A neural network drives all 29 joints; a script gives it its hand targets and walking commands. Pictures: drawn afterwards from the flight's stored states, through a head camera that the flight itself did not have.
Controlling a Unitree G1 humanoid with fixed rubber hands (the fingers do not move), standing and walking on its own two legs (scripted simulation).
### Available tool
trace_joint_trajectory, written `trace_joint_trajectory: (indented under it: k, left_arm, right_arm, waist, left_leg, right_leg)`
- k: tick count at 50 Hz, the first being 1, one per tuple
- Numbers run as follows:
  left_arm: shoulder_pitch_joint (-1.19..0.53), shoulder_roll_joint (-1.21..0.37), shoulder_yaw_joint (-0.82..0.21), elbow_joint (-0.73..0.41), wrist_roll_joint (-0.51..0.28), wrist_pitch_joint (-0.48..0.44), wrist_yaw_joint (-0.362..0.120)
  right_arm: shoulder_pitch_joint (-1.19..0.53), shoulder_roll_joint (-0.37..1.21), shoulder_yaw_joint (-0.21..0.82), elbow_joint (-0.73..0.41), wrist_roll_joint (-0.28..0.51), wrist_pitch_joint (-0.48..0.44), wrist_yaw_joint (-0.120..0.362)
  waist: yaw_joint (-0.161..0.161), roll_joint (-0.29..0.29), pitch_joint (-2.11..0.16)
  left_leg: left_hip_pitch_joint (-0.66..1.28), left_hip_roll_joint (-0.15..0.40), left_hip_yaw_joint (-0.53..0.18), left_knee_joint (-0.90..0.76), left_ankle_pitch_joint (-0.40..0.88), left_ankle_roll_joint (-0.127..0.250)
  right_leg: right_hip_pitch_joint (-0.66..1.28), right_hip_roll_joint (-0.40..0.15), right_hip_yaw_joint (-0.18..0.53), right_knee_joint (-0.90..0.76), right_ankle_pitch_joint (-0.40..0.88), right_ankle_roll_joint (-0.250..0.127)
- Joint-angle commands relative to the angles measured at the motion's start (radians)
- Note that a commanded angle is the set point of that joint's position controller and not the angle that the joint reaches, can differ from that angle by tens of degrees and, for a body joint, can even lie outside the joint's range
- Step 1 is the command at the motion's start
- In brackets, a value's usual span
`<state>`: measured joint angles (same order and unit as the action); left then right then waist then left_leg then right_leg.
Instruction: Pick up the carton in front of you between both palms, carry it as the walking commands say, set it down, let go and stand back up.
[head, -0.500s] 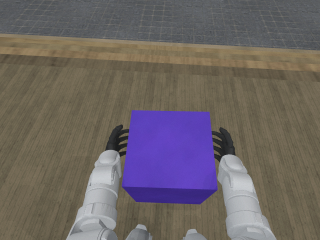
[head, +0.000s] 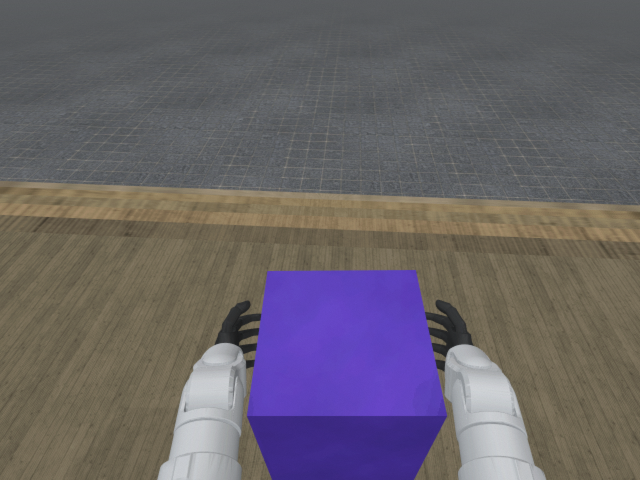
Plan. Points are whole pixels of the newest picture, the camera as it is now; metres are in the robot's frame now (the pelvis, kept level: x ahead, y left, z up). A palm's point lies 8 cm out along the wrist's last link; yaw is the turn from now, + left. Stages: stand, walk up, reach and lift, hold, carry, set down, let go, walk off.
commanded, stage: reach and lift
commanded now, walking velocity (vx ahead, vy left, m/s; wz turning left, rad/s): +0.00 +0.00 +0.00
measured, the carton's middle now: (341, 378) +0.30 +0.00 -0.05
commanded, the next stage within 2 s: hold in 0.86 s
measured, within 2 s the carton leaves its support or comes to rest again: neither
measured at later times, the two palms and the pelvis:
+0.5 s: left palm (227, 346) +0.30 +0.15 +0.03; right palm (457, 349) +0.30 -0.15 +0.04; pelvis +0.00 +0.00 +0.00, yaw +0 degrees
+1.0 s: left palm (225, 340) +0.29 +0.15 +0.05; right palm (464, 342) +0.29 -0.15 +0.06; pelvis +0.01 +0.00 +0.01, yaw +0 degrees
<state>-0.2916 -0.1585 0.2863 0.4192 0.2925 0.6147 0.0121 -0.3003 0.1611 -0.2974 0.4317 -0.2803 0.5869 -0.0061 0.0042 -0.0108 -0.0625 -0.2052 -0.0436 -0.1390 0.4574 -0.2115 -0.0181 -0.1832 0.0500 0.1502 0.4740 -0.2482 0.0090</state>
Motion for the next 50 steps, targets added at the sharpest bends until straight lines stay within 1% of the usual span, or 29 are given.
trace_joint_trajectory:
  k: [1,5,9,14,19,31,42,44,47,48,50]
  left_arm:
    - [-0.572,-0.945,-0.522,-0.001,-0.226,-0.029,-0.27]
    - [-0.622,-0.968,-0.54,-0.014,-0.24,-0.031,-0.275]
    - [-0.622,-0.975,-0.546,-0.013,-0.24,-0.027,-0.272]
    - [-0.597,-0.97,-0.546,-0.022,-0.237,-0.018,-0.267]
    - [-0.561,-0.957,-0.556,-0.056,-0.238,-0.006,-0.259]
    - [-0.472,-0.944,-0.586,-0.135,-0.262,0.024,-0.252]
    - [-0.462,-0.928,-0.595,-0.176,-0.272,0.048,-0.256]
    - [-0.467,-0.931,-0.616,-0.199,-0.285,0.053,-0.257]
    - [-0.463,-0.934,-0.668,-0.267,-0.318,0.074,-0.253]
    - [-0.455,-0.926,-0.669,-0.276,-0.319,0.085,-0.25]
    - [-0.436,-0.901,-0.646,-0.265,-0.303,0.107,-0.245]
  right_arm:
    - [-0.523,0.983,0.515,0.04,0.205,-0.001,0.261]
    - [-0.568,0.994,0.526,0.029,0.21,-0.005,0.265]
    - [-0.574,0.985,0.528,0.028,0.209,-0.004,0.267]
    - [-0.554,0.968,0.528,0.014,0.204,0.003,0.268]
    - [-0.517,0.954,0.536,-0.016,0.207,0.014,0.267]
    - [-0.432,0.94,0.57,-0.098,0.232,0.046,0.262]
    - [-0.417,0.942,0.585,-0.141,0.245,0.074,0.256]
    - [-0.421,0.951,0.606,-0.165,0.256,0.08,0.254]
    - [-0.413,0.957,0.653,-0.231,0.285,0.103,0.248]
    - [-0.404,0.949,0.653,-0.238,0.286,0.115,0.246]
    - [-0.384,0.922,0.629,-0.225,0.273,0.137,0.242]
  waist:
    - [0.003,-0.004,-0.13]
    - [-0.001,0.002,-0.182]
    - [-0.004,0.012,-0.202]
    - [-0.004,0.015,-0.206]
    - [-0.004,0.013,-0.202]
    - [-0.001,0.011,-0.203]
    - [0.0,0.003,-0.183]
    - [-0.003,0.001,-0.196]
    - [-0.009,0.001,-0.232]
    - [-0.009,0.002,-0.223]
    - [-0.006,0.003,-0.17]
  left_leg:
    - [0.095,-0.045,0.082,-0.062,0.015,0.021]
    - [0.117,-0.044,0.084,-0.058,0.028,0.018]
    - [0.134,-0.044,0.082,-0.066,0.04,0.012]
    - [0.159,-0.044,0.08,-0.08,0.081,0.007]
    - [0.18,-0.045,0.078,-0.092,0.135,0.003]
    - [0.222,-0.052,0.071,-0.111,0.247,-0.001]
    - [0.222,-0.056,0.072,-0.122,0.242,0.002]
    - [0.231,-0.056,0.071,-0.123,0.252,0.002]
    - [0.261,-0.056,0.066,-0.128,0.301,-0.001]
    - [0.262,-0.057,0.066,-0.133,0.3,-0.002]
    - [0.244,-0.057,0.07,-0.146,0.252,0.0]
  right_leg:
    - [-0.04,0.029,-0.072,-0.104,0.025,-0.003]
    - [-0.014,0.032,-0.077,-0.095,0.04,-0.003]
    - [0.001,0.036,-0.084,-0.097,0.051,-0.003]
    - [0.019,0.04,-0.087,-0.108,0.087,-0.002]
    - [0.044,0.043,-0.086,-0.118,0.139,0.001]
    - [0.098,0.048,-0.078,-0.136,0.249,0.01]
    - [0.121,0.046,-0.073,-0.147,0.261,0.015]
    - [0.133,0.045,-0.073,-0.149,0.275,0.017]
    - [0.168,0.045,-0.071,-0.154,0.332,0.02]
    - [0.173,0.044,-0.07,-0.158,0.334,0.021]
    - [0.162,0.044,-0.069,-0.17,0.285,0.019]
